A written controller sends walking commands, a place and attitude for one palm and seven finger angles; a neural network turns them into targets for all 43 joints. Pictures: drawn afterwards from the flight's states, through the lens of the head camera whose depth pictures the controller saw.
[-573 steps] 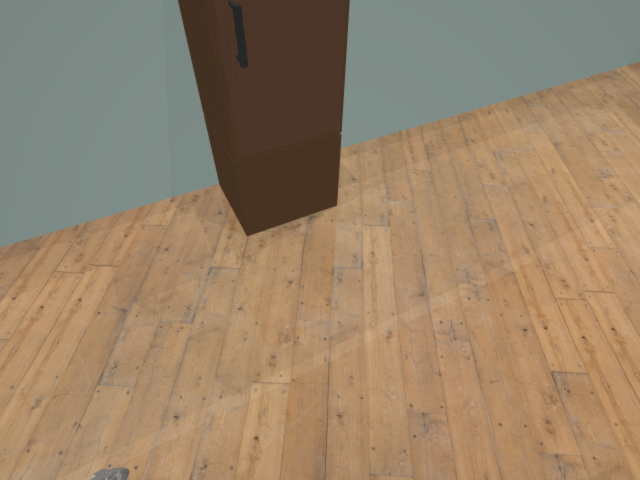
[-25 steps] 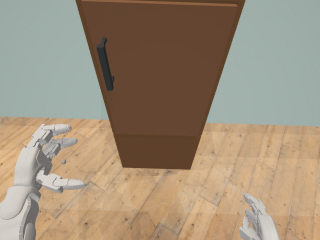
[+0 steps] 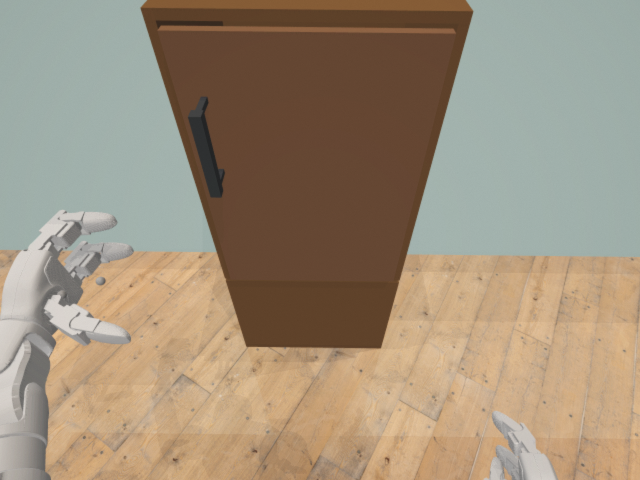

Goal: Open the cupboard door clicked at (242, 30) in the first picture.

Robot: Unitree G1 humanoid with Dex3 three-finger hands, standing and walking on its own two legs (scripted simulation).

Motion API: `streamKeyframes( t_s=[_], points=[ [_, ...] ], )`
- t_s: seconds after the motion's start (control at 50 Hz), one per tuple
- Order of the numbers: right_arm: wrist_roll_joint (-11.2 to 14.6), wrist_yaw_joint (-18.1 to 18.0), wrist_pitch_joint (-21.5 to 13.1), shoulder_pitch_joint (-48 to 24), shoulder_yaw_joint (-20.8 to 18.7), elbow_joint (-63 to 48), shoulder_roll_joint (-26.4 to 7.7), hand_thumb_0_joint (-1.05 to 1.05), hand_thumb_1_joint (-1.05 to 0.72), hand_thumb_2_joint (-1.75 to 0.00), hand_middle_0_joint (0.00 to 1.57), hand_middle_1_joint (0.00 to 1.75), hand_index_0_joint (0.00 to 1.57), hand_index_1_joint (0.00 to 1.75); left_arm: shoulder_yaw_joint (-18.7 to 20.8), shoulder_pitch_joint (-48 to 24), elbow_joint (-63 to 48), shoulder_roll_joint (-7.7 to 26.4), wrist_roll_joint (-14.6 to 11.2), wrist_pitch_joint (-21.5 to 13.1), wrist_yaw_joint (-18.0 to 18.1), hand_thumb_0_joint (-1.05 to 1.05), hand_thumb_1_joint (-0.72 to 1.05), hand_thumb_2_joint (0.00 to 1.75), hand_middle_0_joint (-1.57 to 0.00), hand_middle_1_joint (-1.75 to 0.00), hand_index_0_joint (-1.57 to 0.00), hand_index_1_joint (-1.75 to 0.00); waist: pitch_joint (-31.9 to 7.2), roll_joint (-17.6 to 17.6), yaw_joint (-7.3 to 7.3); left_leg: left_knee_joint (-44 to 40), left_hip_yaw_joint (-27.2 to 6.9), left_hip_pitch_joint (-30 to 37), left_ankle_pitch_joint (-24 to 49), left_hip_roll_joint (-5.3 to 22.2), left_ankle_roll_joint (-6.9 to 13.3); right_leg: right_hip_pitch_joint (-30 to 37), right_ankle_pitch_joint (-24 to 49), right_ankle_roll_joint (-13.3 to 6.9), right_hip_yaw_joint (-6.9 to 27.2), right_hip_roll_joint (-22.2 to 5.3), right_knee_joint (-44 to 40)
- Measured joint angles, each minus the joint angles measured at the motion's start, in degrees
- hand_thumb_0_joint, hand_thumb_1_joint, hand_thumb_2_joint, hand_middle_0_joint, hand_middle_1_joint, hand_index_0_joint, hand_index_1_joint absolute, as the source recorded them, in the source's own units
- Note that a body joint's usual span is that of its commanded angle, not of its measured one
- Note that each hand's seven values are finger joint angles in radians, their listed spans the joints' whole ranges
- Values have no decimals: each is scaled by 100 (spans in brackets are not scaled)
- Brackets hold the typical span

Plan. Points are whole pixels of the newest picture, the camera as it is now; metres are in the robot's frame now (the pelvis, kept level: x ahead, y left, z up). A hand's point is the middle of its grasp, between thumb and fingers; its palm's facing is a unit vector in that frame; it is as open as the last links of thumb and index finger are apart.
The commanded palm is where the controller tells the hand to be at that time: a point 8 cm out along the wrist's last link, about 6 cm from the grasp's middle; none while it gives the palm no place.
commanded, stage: raise the hand with hooked fingers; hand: left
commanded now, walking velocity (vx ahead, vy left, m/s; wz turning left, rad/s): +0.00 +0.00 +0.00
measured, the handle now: (210, 149) +0.58 +0.23 +0.09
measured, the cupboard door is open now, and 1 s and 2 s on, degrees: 0 0 0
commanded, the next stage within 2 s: move the hooked fingers beside the handle in 0.38 s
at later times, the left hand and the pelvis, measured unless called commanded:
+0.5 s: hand (105, 292) +0.29 +0.27 +0.11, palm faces +0.11 -0.99 -0.02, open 14.0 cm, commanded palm +0.26 +0.32 +0.11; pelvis -0.01 +0.00 +0.00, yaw +0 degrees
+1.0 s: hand (136, 240) +0.37 +0.27 +0.10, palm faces +0.09 -1.00 -0.01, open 14.0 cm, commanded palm +0.34 +0.32 +0.10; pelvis -0.01 +0.00 +0.00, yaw -1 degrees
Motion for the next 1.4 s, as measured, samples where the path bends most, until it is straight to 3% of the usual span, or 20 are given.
streamKeyframes(
  t_s=[0.24, 0.52, 0.66, 0.94, 1.4],
  points=[
    [-21, 9, -5, 38, -33, -45, 17, 2, -90, -90, 20, 30, 20, 30, -24, 161, -126, -195, 130, -144, 204, -2, -50, 30, -30, -120, -30, -120, 72, -29, -13, -63, 44, 69, 58, 12, -10, 33, 52, -15, 45, 15, -23],
    [-16, -23, -73, -70, 50, -43, 68, 2, -90, -90, 20, 30, 21, 30, -76, 72, -11, -158, 93, -109, 95, -1, -50, 30, -30, -120, -30, -120, 75, 19, 45, -43, 4, 46, 83, 6, -23, 25, 62, -29, 10, 10, -5],
    [-11, -92, -70, -118, 56, 46, 34, 2, -90, -90, 20, 30, 21, 30, -175, -535, 498, -103, 234, -148, 161, -2, -50, 30, -30, -120, -30, -120, 131, -12, 50, 39, -68, -85, 86, -11, -33, -67, 47, -38, -59, -10, 59],
    [-33, 17, 224, 148, 8, 36, -36, 2, -90, -90, 20, 30, 21, 30, -20, -1635, 1823, 295, 485, -336, 159, -1, -50, 30, -30, -120, -30, -120, 54, -73, -224, 163, 14, -446, 32, 33, -34, -474, 30, -44, 28, 31, 189],
    [-93, 135, 825, 537, -81, 72, -68, 1, -90, -90, 20, 30, 21, 30, 332, -2988, 3496, 980, 795, -864, -75, -2, -50, 30, -29, -120, -30, -120, -85, -170, -532, 508, 88, -1132, -120, 89, 43, -1120, 18, 23, 112, 82, 358]
  ],
)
